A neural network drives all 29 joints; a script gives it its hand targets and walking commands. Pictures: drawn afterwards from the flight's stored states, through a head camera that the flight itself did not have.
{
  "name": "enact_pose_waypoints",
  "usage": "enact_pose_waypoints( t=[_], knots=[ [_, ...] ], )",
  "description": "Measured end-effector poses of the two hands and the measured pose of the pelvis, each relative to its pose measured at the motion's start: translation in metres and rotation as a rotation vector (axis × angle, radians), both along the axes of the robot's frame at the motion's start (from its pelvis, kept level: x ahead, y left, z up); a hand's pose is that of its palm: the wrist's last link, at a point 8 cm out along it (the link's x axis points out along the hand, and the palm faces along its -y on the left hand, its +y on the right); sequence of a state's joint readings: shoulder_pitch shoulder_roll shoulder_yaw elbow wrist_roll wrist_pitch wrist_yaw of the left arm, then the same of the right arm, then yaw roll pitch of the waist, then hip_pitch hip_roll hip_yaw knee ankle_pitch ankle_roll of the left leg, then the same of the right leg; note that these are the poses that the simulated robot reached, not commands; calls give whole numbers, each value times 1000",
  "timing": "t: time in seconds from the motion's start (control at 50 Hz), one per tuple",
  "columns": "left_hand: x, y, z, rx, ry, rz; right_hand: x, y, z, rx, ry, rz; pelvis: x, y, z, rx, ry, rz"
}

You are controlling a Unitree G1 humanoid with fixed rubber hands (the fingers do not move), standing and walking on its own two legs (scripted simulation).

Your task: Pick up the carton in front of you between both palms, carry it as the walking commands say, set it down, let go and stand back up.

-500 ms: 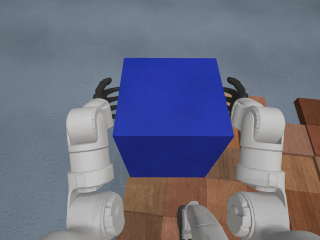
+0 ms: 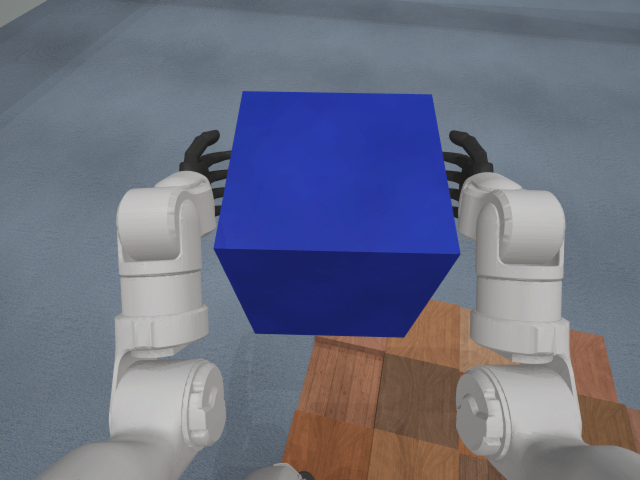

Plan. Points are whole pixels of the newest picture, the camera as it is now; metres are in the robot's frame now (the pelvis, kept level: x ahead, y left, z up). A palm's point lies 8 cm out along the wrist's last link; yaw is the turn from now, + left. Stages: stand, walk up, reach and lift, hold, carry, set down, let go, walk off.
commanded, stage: carry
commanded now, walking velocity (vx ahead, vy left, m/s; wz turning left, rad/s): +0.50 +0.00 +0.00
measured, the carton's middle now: (332, 228) +0.38 +0.02 +0.10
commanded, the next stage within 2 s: none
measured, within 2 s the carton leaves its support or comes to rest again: neither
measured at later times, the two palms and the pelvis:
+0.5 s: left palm (274, 94) +0.68 +0.12 +0.11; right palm (445, 94) +0.69 -0.18 +0.10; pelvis +0.33 -0.03 +0.00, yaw +1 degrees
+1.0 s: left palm (271, 41) +1.00 +0.16 +0.05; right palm (399, 47) +0.97 -0.14 +0.05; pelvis +0.64 +0.03 -0.05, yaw +0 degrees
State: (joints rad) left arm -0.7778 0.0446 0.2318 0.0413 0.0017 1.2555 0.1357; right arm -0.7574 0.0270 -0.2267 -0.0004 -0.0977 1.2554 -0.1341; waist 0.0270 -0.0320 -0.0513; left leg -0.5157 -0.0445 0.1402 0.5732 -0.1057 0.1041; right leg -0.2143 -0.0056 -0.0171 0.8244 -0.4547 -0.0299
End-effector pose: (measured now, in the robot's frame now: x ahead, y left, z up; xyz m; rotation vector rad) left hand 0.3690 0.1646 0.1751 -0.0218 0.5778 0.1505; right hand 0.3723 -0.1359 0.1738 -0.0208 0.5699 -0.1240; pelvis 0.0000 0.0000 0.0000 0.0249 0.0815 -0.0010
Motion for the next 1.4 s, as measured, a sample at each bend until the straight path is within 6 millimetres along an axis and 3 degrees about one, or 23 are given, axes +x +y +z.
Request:
enact_pose_waypoints(
  t=[0.16,0.24,0.34,0.46,0.56,0.66,0.76,0.86,0.96,1.04,1.12,1.28,1.4],
  knots=[
    [110,-34,2,-12,131,-112,73,-32,3,9,132,-129,89,13,22,-44,11,-15],
    [158,-43,-8,-23,179,-109,120,-41,-4,25,178,-149,140,10,28,-49,18,-20],
    [218,-47,-26,-14,203,-80,191,-44,-23,41,201,-97,216,-4,25,-29,5,-22],
    [299,-52,-53,37,173,-38,291,-50,-57,47,173,-22,309,-24,-4,-28,-1,9],
    [336,-33,-84,42,247,34,357,-30,-85,49,248,53,362,-29,1,-21,15,22],
    [387,-7,-81,8,188,102,423,-3,-80,55,191,91,418,-27,4,-16,36,27],
    [457,17,-71,-15,93,118,492,21,-70,59,97,88,492,-12,-10,-35,27,31],
    [548,27,-81,-8,63,40,561,29,-77,11,63,46,573,11,-43,-21,-2,13],
    [613,6,-111,13,185,-64,593,8,-114,-5,186,-31,619,25,-49,-15,15,10],
    [650,-12,-125,11,230,-109,616,-9,-126,10,231,-93,658,29,-43,-30,12,3],
    [694,-22,-125,0,203,-109,662,-19,-120,21,203,-112,703,25,-39,-45,20,-1],
    [793,-28,-100,23,103,-45,786,-26,-95,33,104,-44,805,1,-38,-105,8,5],
    [846,-7,-58,-7,58,67,879,-2,-49,63,61,63,864,-16,-9,-62,3,23]
  ],
)
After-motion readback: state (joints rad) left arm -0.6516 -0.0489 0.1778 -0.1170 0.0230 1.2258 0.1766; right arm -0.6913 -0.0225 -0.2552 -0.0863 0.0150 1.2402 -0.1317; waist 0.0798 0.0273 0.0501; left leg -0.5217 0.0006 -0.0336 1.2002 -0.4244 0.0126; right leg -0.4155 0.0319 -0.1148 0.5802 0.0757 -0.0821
